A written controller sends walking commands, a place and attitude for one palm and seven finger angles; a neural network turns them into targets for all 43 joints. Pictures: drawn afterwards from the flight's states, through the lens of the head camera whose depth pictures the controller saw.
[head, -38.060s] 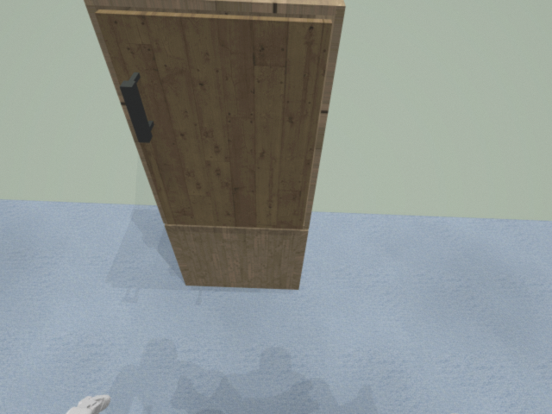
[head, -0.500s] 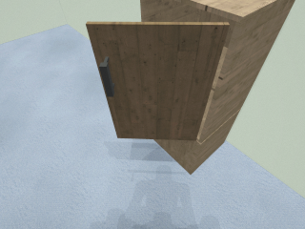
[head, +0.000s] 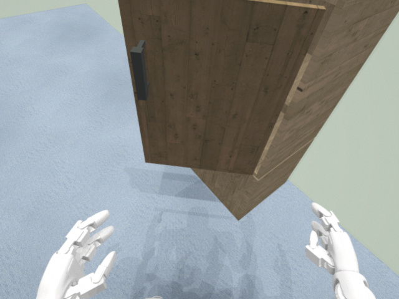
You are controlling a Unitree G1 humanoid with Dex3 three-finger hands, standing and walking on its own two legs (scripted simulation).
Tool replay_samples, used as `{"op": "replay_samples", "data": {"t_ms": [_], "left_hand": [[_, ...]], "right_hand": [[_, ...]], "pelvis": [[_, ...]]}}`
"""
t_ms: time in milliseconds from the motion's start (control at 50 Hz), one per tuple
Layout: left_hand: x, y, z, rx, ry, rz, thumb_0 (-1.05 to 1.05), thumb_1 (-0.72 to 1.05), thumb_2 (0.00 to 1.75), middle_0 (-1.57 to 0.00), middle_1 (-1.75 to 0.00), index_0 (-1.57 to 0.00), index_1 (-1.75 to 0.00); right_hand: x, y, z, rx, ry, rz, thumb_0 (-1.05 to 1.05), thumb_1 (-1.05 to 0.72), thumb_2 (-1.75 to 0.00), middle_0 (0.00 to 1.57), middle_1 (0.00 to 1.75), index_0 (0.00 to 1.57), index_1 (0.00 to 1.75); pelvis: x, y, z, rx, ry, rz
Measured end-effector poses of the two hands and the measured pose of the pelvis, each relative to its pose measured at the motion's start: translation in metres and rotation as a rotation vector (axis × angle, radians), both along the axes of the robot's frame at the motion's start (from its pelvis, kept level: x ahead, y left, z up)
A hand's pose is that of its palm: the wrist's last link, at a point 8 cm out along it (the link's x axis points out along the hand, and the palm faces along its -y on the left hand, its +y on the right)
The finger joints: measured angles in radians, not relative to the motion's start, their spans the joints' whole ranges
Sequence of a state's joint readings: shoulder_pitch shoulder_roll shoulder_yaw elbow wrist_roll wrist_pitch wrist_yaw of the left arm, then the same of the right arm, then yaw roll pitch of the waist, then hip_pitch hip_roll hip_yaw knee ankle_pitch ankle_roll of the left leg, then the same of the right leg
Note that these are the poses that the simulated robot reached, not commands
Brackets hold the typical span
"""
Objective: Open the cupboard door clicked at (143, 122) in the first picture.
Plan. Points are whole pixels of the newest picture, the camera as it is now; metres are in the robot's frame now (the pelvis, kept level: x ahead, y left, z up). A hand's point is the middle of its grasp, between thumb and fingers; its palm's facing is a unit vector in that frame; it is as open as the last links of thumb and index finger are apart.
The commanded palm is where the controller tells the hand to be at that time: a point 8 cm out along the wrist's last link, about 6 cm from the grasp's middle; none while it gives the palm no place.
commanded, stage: raise the hand with hooked fingers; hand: left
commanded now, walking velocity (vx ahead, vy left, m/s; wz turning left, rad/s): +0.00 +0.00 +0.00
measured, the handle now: (142, 70) +0.58 +0.20 +0.13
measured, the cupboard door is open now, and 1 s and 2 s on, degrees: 46 46 46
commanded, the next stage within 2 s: move the hooked fingers beside the handle in 1.68 s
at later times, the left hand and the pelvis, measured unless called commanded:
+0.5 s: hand (60, 222) +0.22 +0.25 +0.08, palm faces +0.11 -0.99 -0.08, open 11.6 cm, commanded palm +0.19 +0.29 +0.08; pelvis -0.01 +0.01 +0.01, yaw +0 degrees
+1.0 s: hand (35, 184) +0.26 +0.29 +0.12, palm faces +0.03 -1.00 -0.05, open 13.9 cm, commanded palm +0.23 +0.34 +0.13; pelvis +0.00 +0.03 +0.03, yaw +1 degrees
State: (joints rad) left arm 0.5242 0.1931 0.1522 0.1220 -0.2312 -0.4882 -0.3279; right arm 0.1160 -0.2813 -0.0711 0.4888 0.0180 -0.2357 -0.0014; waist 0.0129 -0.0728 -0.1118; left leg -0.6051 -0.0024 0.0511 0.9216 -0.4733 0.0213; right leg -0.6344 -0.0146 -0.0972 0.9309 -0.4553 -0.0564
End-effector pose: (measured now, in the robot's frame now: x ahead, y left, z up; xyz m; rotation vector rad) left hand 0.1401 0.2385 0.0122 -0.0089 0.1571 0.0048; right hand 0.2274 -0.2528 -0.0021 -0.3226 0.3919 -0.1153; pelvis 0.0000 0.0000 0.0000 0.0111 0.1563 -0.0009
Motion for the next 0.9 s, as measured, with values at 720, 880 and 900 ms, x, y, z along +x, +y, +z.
{"op": "replay_samples", "data": {"t_ms": [720,880,900], "left_hand": [[0.068,0.073,0.081,0.076,-0.154,-0.012,-0.01,-0.23,0.41,-0.28,-1.02,-0.28,-1.02],[0.086,0.1,0.117,0.075,-0.209,0.044,-0.01,-0.4,0.34,-0.29,-1.13,-0.29,-1.14],[0.087,0.101,0.117,0.072,-0.188,0.036,-0.01,-0.42,0.33,-0.29,-1.14,-0.3,-1.15]], "right_hand": [[-0.082,0.017,-0.037,0.023,0.201,-0.096,0.01,-0.9,-0.9,0.2,0.3,0.2,0.3],[-0.054,0.05,-0.022,0.083,0.12,-0.013,0.01,-0.9,-0.9,0.2,0.3,0.2,0.3],[-0.053,0.054,-0.022,0.09,0.121,-0.005,0.01,-0.9,-0.9,0.2,0.3,0.2,0.3]], "pelvis": [[-0.009,0.02,0.016,-0.04,-0.051,0.02],[-0.004,0.026,0.025,-0.041,-0.088,0.024],[-0.004,0.027,0.026,-0.041,-0.09,0.024]]}}
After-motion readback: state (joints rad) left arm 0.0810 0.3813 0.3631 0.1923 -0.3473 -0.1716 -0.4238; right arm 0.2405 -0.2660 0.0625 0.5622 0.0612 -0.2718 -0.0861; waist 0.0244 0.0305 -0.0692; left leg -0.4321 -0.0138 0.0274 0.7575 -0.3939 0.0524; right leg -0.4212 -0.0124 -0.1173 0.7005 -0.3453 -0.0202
